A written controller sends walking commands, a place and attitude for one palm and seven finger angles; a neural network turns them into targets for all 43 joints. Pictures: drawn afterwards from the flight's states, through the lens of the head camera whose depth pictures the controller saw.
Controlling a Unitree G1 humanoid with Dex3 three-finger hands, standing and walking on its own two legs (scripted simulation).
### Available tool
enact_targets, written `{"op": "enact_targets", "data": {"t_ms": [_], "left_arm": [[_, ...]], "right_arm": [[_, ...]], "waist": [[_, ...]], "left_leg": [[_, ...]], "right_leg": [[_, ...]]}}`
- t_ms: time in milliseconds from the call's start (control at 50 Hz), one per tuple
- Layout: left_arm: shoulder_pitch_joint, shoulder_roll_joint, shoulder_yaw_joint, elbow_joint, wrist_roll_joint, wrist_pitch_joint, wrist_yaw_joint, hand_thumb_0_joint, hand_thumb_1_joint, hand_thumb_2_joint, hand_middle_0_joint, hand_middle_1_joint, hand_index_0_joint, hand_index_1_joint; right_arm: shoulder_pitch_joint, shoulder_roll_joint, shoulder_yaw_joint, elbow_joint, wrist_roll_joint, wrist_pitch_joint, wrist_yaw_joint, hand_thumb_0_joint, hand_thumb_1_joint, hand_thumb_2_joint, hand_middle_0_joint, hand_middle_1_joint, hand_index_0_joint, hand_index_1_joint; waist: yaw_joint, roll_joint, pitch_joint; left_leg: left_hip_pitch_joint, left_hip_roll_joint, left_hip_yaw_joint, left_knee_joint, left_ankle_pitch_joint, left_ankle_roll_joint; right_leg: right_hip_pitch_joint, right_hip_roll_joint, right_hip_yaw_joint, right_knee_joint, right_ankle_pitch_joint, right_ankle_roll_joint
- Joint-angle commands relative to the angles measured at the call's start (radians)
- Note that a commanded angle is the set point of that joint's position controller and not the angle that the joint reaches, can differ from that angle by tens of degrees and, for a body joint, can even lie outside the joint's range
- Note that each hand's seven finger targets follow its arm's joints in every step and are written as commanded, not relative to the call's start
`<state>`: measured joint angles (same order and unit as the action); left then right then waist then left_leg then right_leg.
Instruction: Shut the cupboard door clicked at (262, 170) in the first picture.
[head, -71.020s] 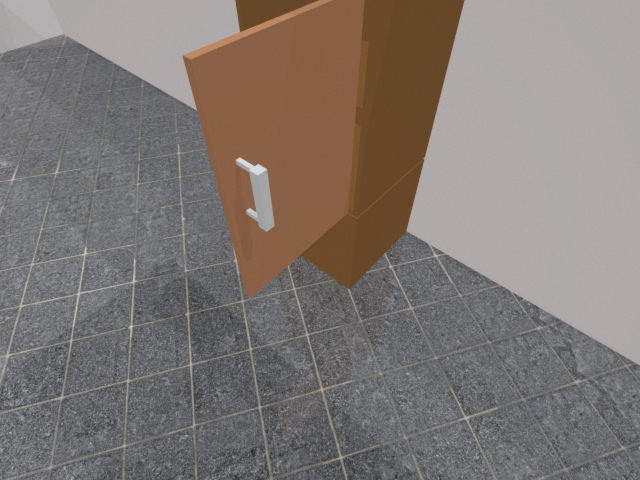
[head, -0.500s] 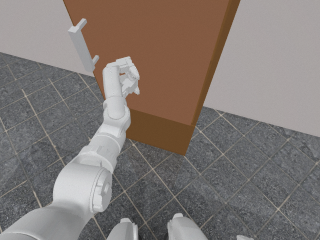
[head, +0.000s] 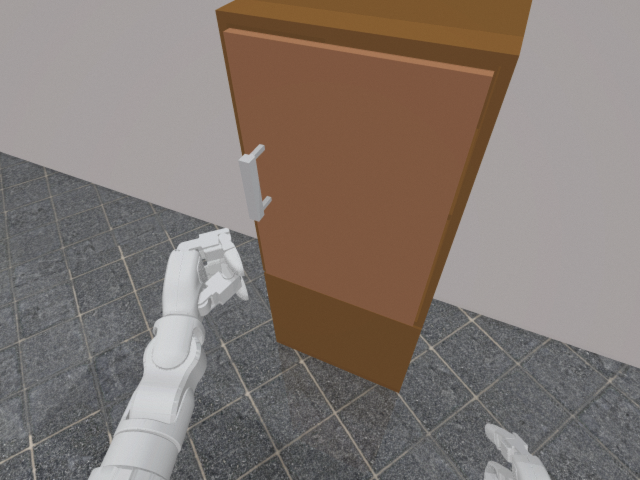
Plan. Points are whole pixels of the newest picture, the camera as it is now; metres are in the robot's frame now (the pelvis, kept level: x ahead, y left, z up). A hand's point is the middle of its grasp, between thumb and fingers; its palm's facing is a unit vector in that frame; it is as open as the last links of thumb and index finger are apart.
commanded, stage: draw the hand back to the body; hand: left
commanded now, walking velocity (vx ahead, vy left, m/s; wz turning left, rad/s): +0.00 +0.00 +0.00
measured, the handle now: (258, 183) +0.63 +0.14 +0.01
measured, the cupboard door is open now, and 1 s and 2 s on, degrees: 0 0 0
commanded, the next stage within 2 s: step back with the hand held close in 1.00 s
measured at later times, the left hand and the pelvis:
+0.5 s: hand (41, 329) +0.23 +0.27 +0.16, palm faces +0.36 -0.87 -0.34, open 5.2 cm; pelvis +0.02 +0.03 +0.02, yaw +2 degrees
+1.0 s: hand out of the picture +0.19 +0.28 +0.18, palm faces +0.47 -0.80 -0.38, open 7.4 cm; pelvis +0.01 +0.01 +0.03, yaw +2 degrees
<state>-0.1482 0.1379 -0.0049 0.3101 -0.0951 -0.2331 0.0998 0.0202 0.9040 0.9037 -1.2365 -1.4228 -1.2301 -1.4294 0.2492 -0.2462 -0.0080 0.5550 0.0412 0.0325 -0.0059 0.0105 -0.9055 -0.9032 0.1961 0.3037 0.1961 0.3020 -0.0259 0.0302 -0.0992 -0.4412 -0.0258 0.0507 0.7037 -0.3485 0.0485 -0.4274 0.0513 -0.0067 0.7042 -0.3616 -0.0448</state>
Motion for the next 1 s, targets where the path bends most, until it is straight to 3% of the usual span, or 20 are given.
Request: {"op": "enact_targets", "data": {"t_ms": [0,20,80,160,280,380,500,600,660,700,760,820,860,920,940,980], "left_arm": [[-0.172,0.210,0.064,-0.368,0.014,0.011,-0.026,0.000,0.900,0.900,-1.025,-1.200,-1.025,-1.200],[-0.129,0.201,0.059,-0.373,0.012,0.029,-0.033,0.000,0.900,0.900,-0.997,-1.170,-0.997,-1.170],[-0.071,0.179,0.032,-0.448,0.014,0.065,-0.047,0.000,0.900,0.900,-0.915,-1.080,-0.915,-1.080],[0.018,0.214,0.071,-0.581,0.016,0.102,-0.044,0.000,0.900,0.900,-0.805,-0.960,-0.805,-0.960],[0.179,0.295,0.183,-0.780,0.020,0.130,-0.016,0.000,0.900,0.900,-0.640,-0.780,-0.640,-0.780],[0.307,0.320,0.267,-0.815,0.018,0.148,-0.008,0.000,0.900,0.900,-0.502,-0.630,-0.502,-0.630],[0.465,0.387,0.398,-0.901,0.013,0.140,-0.001,0.000,0.900,0.900,-0.337,-0.450,-0.337,-0.450],[0.554,0.455,0.518,-0.938,0.004,0.126,0.009,0.000,0.900,0.900,-0.200,-0.300,-0.200,-0.300],[0.521,0.360,0.418,-0.900,0.013,0.129,0.005,0.000,0.900,0.900,-0.200,-0.300,-0.200,-0.300],[0.485,0.357,0.404,-0.885,0.018,0.131,0.012,0.000,0.900,0.900,-0.200,-0.300,-0.200,-0.300],[0.485,0.384,0.428,-0.851,0.018,0.129,0.020,0.000,0.900,0.900,-0.200,-0.300,-0.200,-0.300],[0.479,0.402,0.444,-0.895,0.017,0.112,0.022,0.000,0.900,0.900,-0.200,-0.300,-0.200,-0.300],[0.479,0.448,0.481,-0.931,0.019,0.104,0.027,0.000,0.900,0.900,-0.200,-0.300,-0.200,-0.300],[0.496,0.427,0.471,-0.941,0.019,0.098,0.031,0.000,0.900,0.900,-0.200,-0.300,-0.200,-0.300],[0.500,0.417,0.463,-0.934,0.019,0.099,0.029,0.000,0.900,0.900,-0.200,-0.300,-0.200,-0.300],[0.513,0.411,0.463,-0.914,0.014,0.101,0.024,0.000,0.900,0.900,-0.200,-0.300,-0.200,-0.300]], "right_arm": [[-0.126,-0.077,-0.008,-0.170,0.017,-0.011,-0.033,0.000,-0.900,-0.900,0.200,0.300,0.200,0.300],[-0.139,-0.072,-0.001,-0.173,0.018,-0.005,-0.039,0.000,-0.900,-0.900,0.200,0.300,0.200,0.300],[-0.158,-0.073,0.012,-0.180,0.020,-0.005,-0.048,0.000,-0.900,-0.900,0.200,0.300,0.200,0.300],[-0.164,-0.081,0.018,-0.181,0.009,-0.023,-0.054,0.000,-0.900,-0.900,0.200,0.300,0.200,0.300],[-0.175,-0.075,0.029,-0.173,-0.009,-0.056,-0.055,0.000,-0.900,-0.900,0.200,0.300,0.200,0.300],[-0.186,-0.076,0.026,-0.156,-0.014,-0.066,-0.050,0.000,-0.900,-0.900,0.200,0.300,0.200,0.300],[-0.176,-0.081,0.010,-0.142,-0.017,-0.091,-0.040,0.000,-0.900,-0.900,0.200,0.300,0.200,0.300],[-0.179,-0.084,-0.001,-0.132,-0.012,-0.110,-0.040,0.000,-0.900,-0.900,0.200,0.300,0.200,0.300],[-0.177,-0.098,-0.006,-0.116,-0.014,-0.128,-0.041,0.000,-0.900,-0.900,0.200,0.300,0.200,0.300],[-0.170,-0.106,-0.009,-0.110,-0.015,-0.133,-0.046,0.000,-0.900,-0.900,0.200,0.300,0.200,0.300],[-0.177,-0.109,-0.012,-0.104,-0.017,-0.138,-0.058,0.000,-0.900,-0.900,0.200,0.300,0.200,0.300],[-0.191,-0.095,-0.008,-0.110,-0.016,-0.144,-0.063,0.000,-0.900,-0.900,0.200,0.300,0.200,0.300],[-0.193,-0.097,-0.007,-0.101,-0.018,-0.155,-0.065,0.000,-0.900,-0.900,0.200,0.300,0.200,0.300],[-0.196,-0.081,0.003,-0.099,-0.019,-0.168,-0.063,0.000,-0.900,-0.900,0.200,0.300,0.200,0.300],[-0.195,-0.079,0.005,-0.095,-0.018,-0.170,-0.061,0.000,-0.900,-0.900,0.200,0.300,0.200,0.300],[-0.197,-0.081,0.004,-0.095,-0.018,-0.172,-0.061,0.000,-0.900,-0.900,0.200,0.300,0.200,0.300]], "waist": [[0.028,-0.043,-0.133],[0.028,-0.056,-0.085],[0.023,-0.021,-0.016],[0.032,0.026,-0.051],[0.054,0.047,-0.073],[0.063,0.033,0.000],[0.082,0.062,-0.030],[0.092,0.057,0.002],[0.069,0.055,0.061],[0.064,0.048,0.074],[0.072,-0.027,0.076],[0.083,-0.006,0.031],[0.092,0.057,0.003],[0.093,0.134,0.034],[0.090,0.140,0.061],[0.089,0.087,0.088]], "left_leg": [[0.171,0.026,-0.053,-0.186,0.167,-0.006],[0.183,0.029,-0.056,-0.201,0.165,-0.006],[0.253,0.039,-0.080,-0.257,0.165,-0.011],[0.340,0.053,-0.109,-0.301,0.232,-0.021],[0.389,0.065,-0.126,-0.335,0.384,-0.047],[0.363,0.068,-0.128,-0.356,0.378,-0.062],[0.366,0.072,-0.127,-0.342,0.477,-0.075],[0.329,0.073,-0.124,-0.348,0.417,-0.074],[0.327,0.074,-0.131,-0.362,0.350,-0.065],[0.321,0.070,-0.135,-0.368,0.291,-0.059],[0.307,0.059,-0.121,-0.373,0.212,-0.037],[0.313,0.048,-0.107,-0.365,0.206,-0.026],[0.310,0.045,-0.102,-0.357,0.224,-0.027],[0.305,0.042,-0.100,-0.362,0.228,-0.036],[0.297,0.043,-0.104,-0.366,0.220,-0.040],[0.288,0.046,-0.099,-0.366,0.223,-0.035]], "right_leg": [[0.188,-0.060,0.055,-0.210,0.248,0.033],[0.177,-0.058,0.050,-0.232,0.240,0.033],[0.167,-0.044,0.024,-0.270,0.199,0.017],[0.223,-0.038,0.007,-0.296,0.241,0.011],[0.307,-0.042,-0.012,-0.319,0.312,0.009],[0.316,-0.041,-0.018,-0.343,0.295,0.009],[0.351,-0.044,-0.021,-0.340,0.339,0.013],[0.345,-0.042,-0.022,-0.348,0.306,0.014],[0.291,-0.044,-0.020,-0.361,0.262,0.018],[0.276,-0.046,-0.018,-0.358,0.231,0.019],[0.280,-0.048,-0.011,-0.375,0.190,0.021],[0.308,-0.053,-0.004,-0.372,0.182,0.019],[0.335,-0.054,0.007,-0.374,0.202,0.016],[0.327,-0.055,0.001,-0.370,0.207,0.011],[0.315,-0.053,-0.002,-0.372,0.200,0.010],[0.307,-0.053,0.001,-0.382,0.198,0.012]]}}
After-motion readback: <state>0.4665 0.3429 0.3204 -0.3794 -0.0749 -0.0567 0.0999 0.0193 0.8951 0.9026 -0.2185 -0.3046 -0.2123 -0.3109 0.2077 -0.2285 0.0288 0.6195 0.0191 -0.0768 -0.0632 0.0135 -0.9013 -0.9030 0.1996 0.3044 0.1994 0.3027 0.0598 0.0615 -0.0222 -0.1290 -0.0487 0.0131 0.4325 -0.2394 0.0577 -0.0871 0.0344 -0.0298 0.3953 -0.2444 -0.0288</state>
